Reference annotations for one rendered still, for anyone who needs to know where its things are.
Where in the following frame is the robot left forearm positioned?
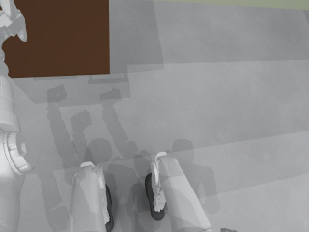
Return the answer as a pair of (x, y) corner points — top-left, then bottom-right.
(0, 47), (21, 133)

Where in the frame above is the right robot shin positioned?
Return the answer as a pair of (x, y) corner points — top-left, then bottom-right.
(151, 152), (176, 212)

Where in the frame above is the robot right thigh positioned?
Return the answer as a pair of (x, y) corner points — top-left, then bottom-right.
(150, 155), (212, 232)

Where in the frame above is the left robot upper arm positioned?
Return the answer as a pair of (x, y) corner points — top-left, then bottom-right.
(0, 130), (37, 232)

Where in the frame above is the cabinet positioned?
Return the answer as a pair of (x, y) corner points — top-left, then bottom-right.
(0, 0), (110, 79)

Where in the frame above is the robot left hand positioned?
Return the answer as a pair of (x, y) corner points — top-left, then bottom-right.
(0, 0), (27, 48)

